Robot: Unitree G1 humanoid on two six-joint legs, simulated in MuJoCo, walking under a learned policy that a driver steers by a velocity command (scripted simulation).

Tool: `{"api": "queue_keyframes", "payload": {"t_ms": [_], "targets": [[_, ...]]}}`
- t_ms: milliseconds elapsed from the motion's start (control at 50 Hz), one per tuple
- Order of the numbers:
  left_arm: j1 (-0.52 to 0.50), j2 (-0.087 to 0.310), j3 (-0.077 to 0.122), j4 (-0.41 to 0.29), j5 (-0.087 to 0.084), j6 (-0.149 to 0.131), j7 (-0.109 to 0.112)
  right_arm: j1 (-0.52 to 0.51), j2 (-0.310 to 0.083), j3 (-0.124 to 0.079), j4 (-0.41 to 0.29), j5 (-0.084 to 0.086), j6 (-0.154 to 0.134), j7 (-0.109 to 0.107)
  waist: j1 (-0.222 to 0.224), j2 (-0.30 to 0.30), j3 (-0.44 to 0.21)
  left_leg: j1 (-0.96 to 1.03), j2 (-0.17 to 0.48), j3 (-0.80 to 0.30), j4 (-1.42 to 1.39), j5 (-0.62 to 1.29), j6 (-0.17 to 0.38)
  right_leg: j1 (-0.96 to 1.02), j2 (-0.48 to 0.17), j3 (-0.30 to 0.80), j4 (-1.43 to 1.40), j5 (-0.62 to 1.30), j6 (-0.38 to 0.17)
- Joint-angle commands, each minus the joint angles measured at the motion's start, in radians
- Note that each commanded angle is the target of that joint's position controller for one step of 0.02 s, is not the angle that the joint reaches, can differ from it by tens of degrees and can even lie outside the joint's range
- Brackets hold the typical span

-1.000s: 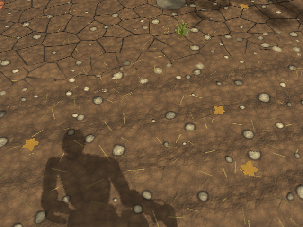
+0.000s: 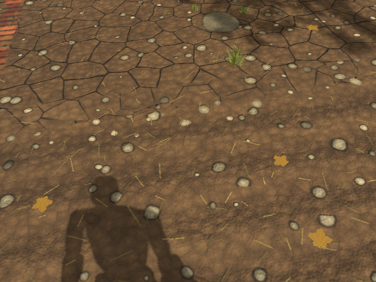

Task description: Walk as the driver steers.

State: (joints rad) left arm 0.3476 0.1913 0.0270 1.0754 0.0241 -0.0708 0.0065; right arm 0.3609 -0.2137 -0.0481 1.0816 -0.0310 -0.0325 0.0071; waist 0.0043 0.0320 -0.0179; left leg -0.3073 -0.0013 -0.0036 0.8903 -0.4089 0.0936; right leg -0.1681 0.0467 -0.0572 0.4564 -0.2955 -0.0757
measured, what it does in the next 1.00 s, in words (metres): walks ahead, turning left: left foot, then right foot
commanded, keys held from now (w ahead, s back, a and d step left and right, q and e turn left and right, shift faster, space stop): w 0.02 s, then w+q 0.68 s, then w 0.10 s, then no key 0.20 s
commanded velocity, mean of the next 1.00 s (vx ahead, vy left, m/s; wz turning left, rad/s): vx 0.44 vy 0.00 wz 0.37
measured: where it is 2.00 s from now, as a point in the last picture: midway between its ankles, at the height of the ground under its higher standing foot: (177, 253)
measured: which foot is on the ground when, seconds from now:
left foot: up 0.00-0.36, down 0.38-0.92, up 0.94-1.00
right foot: down 0.00-0.38, up 0.40-0.88, down 0.90-1.00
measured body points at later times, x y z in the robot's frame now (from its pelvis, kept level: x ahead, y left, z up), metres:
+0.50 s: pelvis +0.26 +0.03 -0.01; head +0.29 +0.03 +0.44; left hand +0.25 +0.28 -0.15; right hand +0.38 -0.21 -0.16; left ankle +0.30 +0.06 -0.74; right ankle +0.18 -0.11 -0.63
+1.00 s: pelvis +0.54 +0.05 -0.01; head +0.59 +0.06 +0.44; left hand +0.61 +0.34 -0.12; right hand +0.63 -0.20 -0.15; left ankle +0.36 +0.08 -0.65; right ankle +0.66 +0.01 -0.74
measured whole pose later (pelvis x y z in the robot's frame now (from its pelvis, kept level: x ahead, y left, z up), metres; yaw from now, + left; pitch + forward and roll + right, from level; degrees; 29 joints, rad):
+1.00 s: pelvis +0.54 +0.05 -0.01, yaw +25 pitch +1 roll +0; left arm 0.08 0.22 0.02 0.80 0.02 -0.09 -0.01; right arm 0.38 -0.25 -0.06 0.95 0.00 -0.06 -0.03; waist -0.06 0.01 0.09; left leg -0.25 -0.14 -0.12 1.12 -0.47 0.05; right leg -0.40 0.03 -0.06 0.51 -0.12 -0.06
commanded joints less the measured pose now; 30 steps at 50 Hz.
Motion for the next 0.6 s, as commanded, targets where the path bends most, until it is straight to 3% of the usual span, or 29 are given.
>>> {"api": "queue_keyframes", "payload": {"t_ms": [20,80,120,200,240,280,320,340,360,380,400,420,440,460,500,520,560,600], "targets": [[0.099,0.115,0.018,-0.012,-0.002,-0.016,0.001,-0.118,-0.047,-0.006,-0.092,-0.004,-0.04,0.027,0.008,-0.076,0.178,-0.435,0.074,-0.02,0.168,0.128,0.001,0.164,-0.311,0.437,-0.363,-0.163,-0.111],[0.158,0.08,0.004,0.013,-0.003,-0.035,0.01,-0.124,-0.043,-0.01,-0.087,-0.003,-0.022,0.034,0.001,-0.095,0.126,-0.432,0.055,0.013,0.176,0.203,-0.024,0.225,-0.256,0.232,-0.327,0.247,-0.077],[0.203,0.071,-0.002,0.029,-0.002,-0.039,0.013,-0.19,-0.029,-0.006,-0.115,0.004,-0.013,0.031,0.011,-0.101,0.128,-0.456,0.032,0.023,0.159,0.229,-0.03,0.231,-0.242,0.143,-0.311,0.44,-0.061],[0.186,0.057,-0.015,0.022,-0.002,-0.042,0.021,-0.361,0.001,0.015,-0.191,0.01,-0.01,0.032,0.026,-0.112,0.17,-0.389,0.003,0.096,-0.079,0.325,-0.03,0.156,-0.21,0.018,-0.326,0.581,-0.036],[0.202,0.073,-0.015,0.029,-0.003,-0.044,0.028,-0.414,0.005,0.024,-0.22,0.011,-0.008,0.033,0.034,-0.123,0.173,-0.303,-0.015,0.15,-0.2,0.345,-0.01,0.155,-0.224,-0.02,-0.319,0.693,-0.03],[0.198,0.102,-0.01,0.032,-0.005,-0.049,0.036,-0.378,-0.023,0.018,-0.222,0.011,-0.009,0.028,0.004,-0.133,0.134,-0.199,-0.054,0.183,-0.254,0.329,0.03,0.205,-0.243,-0.058,-0.224,0.978,-0.015],[0.171,0.136,0.001,0.022,-0.007,-0.044,0.048,-0.225,-0.067,-0.001,-0.183,0.009,-0.015,0.021,-0.069,-0.149,0.043,-0.048,-0.106,0.195,-0.264,0.273,0.075,0.243,-0.261,-0.085,0.002,1.206,-0.004],[0.151,0.154,0.008,0.011,-0.005,-0.037,0.049,-0.094,-0.092,-0.016,-0.141,0.008,-0.02,0.017,-0.12,-0.16,-0.028,0.076,-0.116,0.174,-0.295,0.263,0.104,0.233,-0.272,-0.083,0.17,1.193,-0.005],[0.124,0.167,0.013,-0.003,-0.008,-0.033,0.042,0.028,-0.121,-0.034,-0.105,-0.002,-0.024,0.011,-0.186,-0.146,-0.077,0.242,-0.096,0.124,-0.377,0.267,0.14,0.136,-0.254,-0.103,0.39,1.024,-0.003],[0.11,0.126,0.008,-0.041,-0.002,-0.034,0.029,0.112,-0.199,-0.061,-0.098,-0.011,-0.018,0.001,-0.203,-0.019,-0.151,0.423,0.119,-0.167,-0.404,0.148,0.214,-0.071,-0.175,-0.118,0.743,0.474,0.003],[0.149,0.065,0.006,-0.098,-0.019,-0.038,0.009,0.062,-0.255,-0.073,-0.122,-0.002,-0.004,0.004,-0.112,0.178,-0.233,0.638,0.357,-0.759,-0.547,0.157,0.401,-0.455,0.036,0.004,1.08,-0.231,0.04],[0.032,0.125,0.015,-0.132,-0.002,-0.048,0.001,0.001,-0.23,-0.071,-0.125,0.024,0.002,0.005,-0.112,0.013,-0.133,0.56,0.322,-0.707,-0.632,0.03,0.37,-0.585,-0.04,0.124,1.072,-0.128,0.014],[-0.035,0.138,0.019,-0.164,-0.007,-0.06,-0.006,-0.064,-0.181,-0.059,-0.138,0.026,0.0,0.002,-0.083,-0.029,-0.02,0.414,0.305,-0.588,-0.671,0.055,0.325,-0.587,-0.086,0.123,0.989,-0.033,0.011],[-0.041,0.133,0.022,-0.165,-0.007,-0.062,-0.004,-0.1,-0.132,-0.047,-0.141,0.019,-0.006,0.002,-0.031,-0.108,0.051,0.275,0.265,-0.498,-0.694,0.188,0.28,-0.524,-0.119,0.115,0.897,0.005,0.017],[-0.023,0.103,0.019,-0.173,0.019,-0.024,-0.003,-0.119,-0.104,-0.033,-0.147,0.022,-0.026,-0.008,0.029,-0.104,0.068,0.116,0.18,-0.355,-0.695,0.39,0.235,-0.398,-0.148,0.118,0.784,-0.004,0.054],[-0.02,0.091,0.019,-0.181,0.024,-0.006,-0.005,-0.102,-0.11,-0.032,-0.145,0.025,-0.037,-0.009,0.038,-0.087,0.063,0.091,0.157,-0.319,-0.693,0.451,0.228,-0.378,-0.15,0.108,0.74,-0.011,0.069],[-0.064,0.087,0.019,-0.21,0.028,0.017,-0.009,-0.062,-0.146,-0.039,-0.141,0.029,-0.048,-0.01,0.036,-0.054,0.067,0.067,0.119,-0.271,-0.698,0.511,0.216,-0.395,-0.151,0.079,0.652,0.029,0.095],[-0.173,0.097,0.021,-0.259,0.027,0.025,-0.014,-0.016,-0.158,-0.041,-0.142,0.033,-0.046,-0.01,0.006,-0.021,0.086,0.079,0.096,-0.262,-0.707,0.526,0.185,-0.451,-0.153,0.059,0.547,0.123,0.117]]}}
Velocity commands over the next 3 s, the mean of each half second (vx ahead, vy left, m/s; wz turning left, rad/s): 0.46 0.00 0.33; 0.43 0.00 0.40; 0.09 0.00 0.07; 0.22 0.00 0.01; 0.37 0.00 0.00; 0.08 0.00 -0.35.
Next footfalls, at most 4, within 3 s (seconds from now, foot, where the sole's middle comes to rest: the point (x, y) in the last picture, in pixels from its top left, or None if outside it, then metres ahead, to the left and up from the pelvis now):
0.38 left None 0.34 0.07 -0.78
0.90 right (198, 240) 0.70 0.03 -0.78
1.32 left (150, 267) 0.60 0.21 -0.78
2.34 left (129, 184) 0.97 0.32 -0.78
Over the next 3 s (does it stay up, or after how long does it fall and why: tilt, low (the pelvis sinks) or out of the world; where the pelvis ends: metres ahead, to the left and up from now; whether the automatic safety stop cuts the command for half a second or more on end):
stays up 0.95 0.22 0.00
